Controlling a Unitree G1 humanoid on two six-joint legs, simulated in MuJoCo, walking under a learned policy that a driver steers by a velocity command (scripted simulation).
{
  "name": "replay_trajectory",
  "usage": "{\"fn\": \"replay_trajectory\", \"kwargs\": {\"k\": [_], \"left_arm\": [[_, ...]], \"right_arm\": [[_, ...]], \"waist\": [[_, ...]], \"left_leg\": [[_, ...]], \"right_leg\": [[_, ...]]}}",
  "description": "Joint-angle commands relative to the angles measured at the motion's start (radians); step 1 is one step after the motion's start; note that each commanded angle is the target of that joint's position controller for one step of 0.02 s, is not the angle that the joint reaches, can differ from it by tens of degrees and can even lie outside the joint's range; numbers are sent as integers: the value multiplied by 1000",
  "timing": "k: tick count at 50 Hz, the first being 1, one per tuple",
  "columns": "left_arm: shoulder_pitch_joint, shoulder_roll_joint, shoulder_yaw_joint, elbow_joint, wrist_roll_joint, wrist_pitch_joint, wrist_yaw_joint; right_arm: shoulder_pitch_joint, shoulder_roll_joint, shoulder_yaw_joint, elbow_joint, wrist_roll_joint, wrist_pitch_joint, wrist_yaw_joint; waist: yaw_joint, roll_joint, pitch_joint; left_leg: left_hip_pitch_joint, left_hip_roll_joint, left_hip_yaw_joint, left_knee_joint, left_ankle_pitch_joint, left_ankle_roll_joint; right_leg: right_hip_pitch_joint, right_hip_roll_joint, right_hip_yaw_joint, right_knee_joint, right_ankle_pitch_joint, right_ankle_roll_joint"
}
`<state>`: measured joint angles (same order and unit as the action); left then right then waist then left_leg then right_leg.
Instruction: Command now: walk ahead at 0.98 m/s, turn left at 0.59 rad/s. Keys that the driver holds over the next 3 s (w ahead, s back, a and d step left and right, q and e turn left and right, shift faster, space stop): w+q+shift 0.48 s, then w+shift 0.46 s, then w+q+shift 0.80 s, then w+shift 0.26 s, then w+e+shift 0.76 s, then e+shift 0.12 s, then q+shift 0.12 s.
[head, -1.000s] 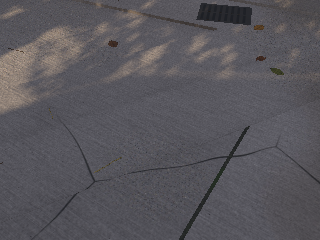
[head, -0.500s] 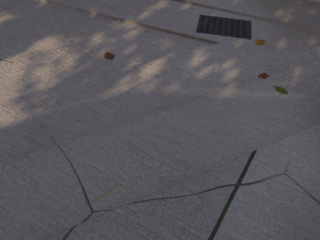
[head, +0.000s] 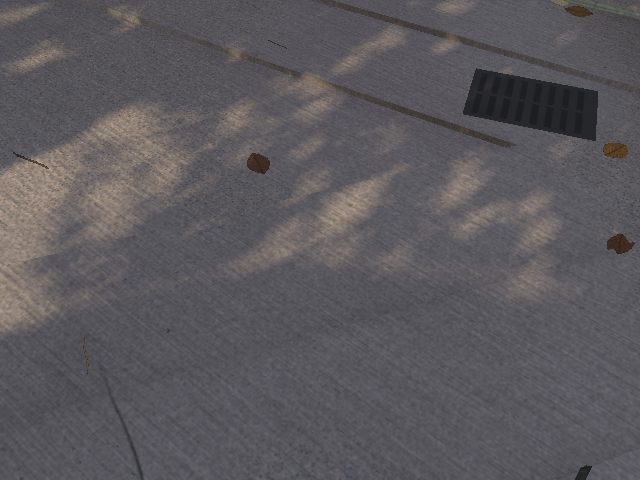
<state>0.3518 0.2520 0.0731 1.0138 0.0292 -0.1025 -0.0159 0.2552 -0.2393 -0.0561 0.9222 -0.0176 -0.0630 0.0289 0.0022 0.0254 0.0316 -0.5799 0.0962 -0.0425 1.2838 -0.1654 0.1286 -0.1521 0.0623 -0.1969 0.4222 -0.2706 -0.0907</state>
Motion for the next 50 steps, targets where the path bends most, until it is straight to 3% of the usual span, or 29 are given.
{"fn": "replay_trajectory", "kwargs": {"k": [1, 4, 6, 10, 12, 13, 14, 15, 16, 17, 18, 19, 21, 23, 26, 28, 30, 31, 33, 34, 35, 36, 37, 38, 40, 44, 46, 48, 50], "left_arm": [[-24, 21, -8, -43, -12, -40, -3], [1, 30, -16, -44, -17, -56, 0], [62, 59, -18, -28, -28, -62, 22], [118, 139, -9, -38, -30, -30, 78], [72, 182, 8, -59, -12, 9, 96], [2, 182, 14, -81, 12, 24, 96], [-106, 181, 29, -100, 9, 33, 78], [-193, 47, -4, -157, 22, 10, 48], [-123, 13, -24, -295, -25, -13, 42], [-189, 26, -40, -296, 3, -37, 38], [-224, 34, -41, -320, 13, -51, 32], [-183, 39, -46, -325, 22, -48, 25], [-195, 83, -42, -315, 58, -1, 18], [-324, 82, -52, -378, 45, 17, 11], [-374, 39, -70, -398, 9, 18, -5], [-407, 44, -69, -410, 1, 18, -4], [-389, 86, -52, -408, 6, 11, 2], [-346, 105, -40, -399, 5, 2, 8], [-34, 186, 3, -318, -5, -6, 28], [184, 244, 23, -270, 13, -5, 42], [155, 338, 50, -237, 24, -8, 23], [21, 221, 39, -281, 25, 3, 1], [-50, 142, 22, -289, 19, 1, -2], [-53, 109, 15, -262, 29, 1, -1], [15, 89, 1, -189, 24, -10, 10], [30, 120, 4, -156, -14, -37, 5], [13, 121, 4, -146, -26, -45, 3], [24, 168, 13, -136, -31, -49, -4], [35, 184, 14, -123, -24, -47, -5]], "right_arm": [[-43, 15, 14, -86, -1, 30, 21], [-187, 1, 22, -145, 11, 20, 41], [-238, -5, 23, -162, 1, 8, 55], [-156, -72, 8, -120, -9, 2, 52], [62, -134, -18, -66, -7, 16, 34], [270, -182, -44, -4, -3, 26, 19], [424, -213, -73, 41, 7, 27, -5], [346, -238, -81, 61, 15, 29, -17], [262, -314, -91, 28, -13, 35, -12], [253, -232, -77, 15, -2, 29, -4], [249, -178, -60, 21, -1, 22, -9], [171, -193, -63, 4, -11, 20, -30], [82, -192, -51, -44, -5, -8, -46], [84, -196, -50, -59, 2, -37, -44], [108, -195, -56, -49, 25, -48, -23], [185, -187, -55, -28, 38, -51, -9], [218, -198, -58, -19, 26, -47, -14], [218, -205, -62, -13, 15, -45, -24], [134, -270, -76, -32, -6, -40, -27], [81, -192, -59, -63, -15, -47, -24], [300, -56, -23, -97, 63, -49, -17], [215, -116, -9, -80, 27, -38, -35], [79, -149, -17, -92, 8, -31, -28], [-5, -147, -16, -111, -7, -30, -21], [-75, -93, -3, -167, -35, -17, 6], [-223, -90, 19, -248, -38, -10, 35], [-294, -80, 36, -275, -30, -23, 49], [-303, -82, 41, -264, -13, -20, 58], [-308, -121, 33, -256, -13, -9, 50]], "waist": [[-40, -58, 117], [-18, -48, 168], [-8, -41, 156], [-58, -106, 30], [-186, -143, -65], [-285, -143, -127], [-368, -40, -131], [-265, 200, -15], [-127, 217, -178], [-131, -11, -145], [-87, -98, -42], [-10, -83, -22], [45, -147, 52], [31, -155, 116], [-25, -47, 63], [-84, -5, 43], [-86, 10, 7], [-66, 35, -21], [131, 35, -170], [233, -18, -278], [61, -554, -456], [59, -307, -286], [73, -128, -139], [72, -5, -58], [32, -71, -19], [7, -95, 41], [-5, -86, 62], [0, -106, 55], [-4, -95, 83]], "left_leg": [[-107, 54, 6, -70, 132, -12], [-29, 1, 129, -390, 311, -4], [30, -43, 208, -522, 412, 14], [136, -163, 277, -726, 482, 56], [358, -202, 265, -705, 329, 90], [543, -175, 200, -694, 254, 134], [706, -105, 93, -823, 233, 212], [817, -77, 28, -636, 396, 190], [1033, 76, -440, -722, 245, 394], [897, 100, -590, -883, 96, 364], [744, 80, -619, -949, 75, 342], [661, 120, -673, -1029, -118, 341], [397, 64, -618, -1075, -152, 305], [199, -11, -516, -1117, -45, 268], [92, -130, -312, -1101, 204, 158], [229, -106, -306, -1091, 310, 123], [422, -79, -298, -989, 521, 87], [526, -78, -294, -880, 630, 62], [523, -81, -259, -487, 772, 30], [319, -130, -216, -121, 533, 18], [9, -282, -106, 200, -240, -37], [-133, -166, -108, 189, -207, -9], [-147, -126, -103, 100, -129, -17], [-131, -104, -93, 38, -115, -19], [-106, -76, -100, -68, -130, -23], [-115, -57, -37, -352, -3, -53], [27, -53, 20, -633, 233, -55], [228, -82, 73, -721, 359, -42], [196, -82, 74, -744, 361, -13]], "right_leg": [[-118, -256, 131, -343, 64, 51], [-152, -174, -50, -373, 368, 82], [-50, -195, -90, -354, 617, 82], [291, -235, -125, -108, 1170, 127], [287, -278, -104, 231, 1372, 116], [197, -295, -77, 506, 1335, 95], [15, -185, -74, 1005, 801, 75], [-422, -25, -1, 1339, -260, 55], [-746, -19, 188, 1399, -301, 94], [-734, -66, 256, 1303, -244, 69], [-726, -76, 276, 1216, -213, 77], [-731, -119, 311, 1062, -202, 99], [-612, -163, 311, 890, -248, 151], [-511, -202, 280, 620, -55, 192], [-178, -157, 192, 284, 372, 155], [-158, -132, 169, 188, 458, 120], [-159, -96, 168, 113, 407, 85], [-152, -86, 190, 74, 408, 63], [114, -67, 171, 86, 250, 35], [357, -184, 305, 156, 15, 10], [577, -489, 982, -92, -334, -138], [458, -443, 1029, -180, -533, -115], [315, -403, 853, -168, -390, -104], [201, -358, 737, -162, -220, -95], [101, -295, 589, -184, -89, -73], [23, -264, 436, -310, 80, -91], [-58, -196, 308, -350, 171, -61], [-108, -223, 259, -449, 233, -56], [18, -254, 188, -450, 379, -37]]}}
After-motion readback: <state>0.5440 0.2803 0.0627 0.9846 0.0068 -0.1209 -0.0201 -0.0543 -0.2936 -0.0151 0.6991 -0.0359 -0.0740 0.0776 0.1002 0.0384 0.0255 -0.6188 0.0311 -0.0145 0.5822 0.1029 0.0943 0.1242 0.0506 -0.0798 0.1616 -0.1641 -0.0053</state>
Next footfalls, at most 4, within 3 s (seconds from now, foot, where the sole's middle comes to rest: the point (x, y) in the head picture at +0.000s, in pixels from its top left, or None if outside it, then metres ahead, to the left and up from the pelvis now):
0.28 left None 0.45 0.06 -0.81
0.66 right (321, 324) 0.90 0.03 -0.81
1.12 left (186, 258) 1.14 0.41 -0.84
1.52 right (154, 157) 1.59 0.58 -0.87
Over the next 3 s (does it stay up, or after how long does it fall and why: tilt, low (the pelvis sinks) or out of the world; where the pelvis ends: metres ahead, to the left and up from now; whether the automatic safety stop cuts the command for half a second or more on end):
stays up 1.88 1.76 -0.09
